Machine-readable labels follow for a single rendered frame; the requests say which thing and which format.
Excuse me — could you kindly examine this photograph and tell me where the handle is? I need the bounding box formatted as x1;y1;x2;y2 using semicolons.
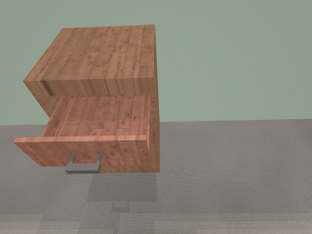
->
65;154;102;175

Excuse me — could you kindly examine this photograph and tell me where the cabinet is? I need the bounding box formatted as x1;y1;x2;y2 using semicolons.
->
22;24;160;174

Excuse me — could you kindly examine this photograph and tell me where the drawer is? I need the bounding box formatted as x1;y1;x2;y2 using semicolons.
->
14;94;152;167

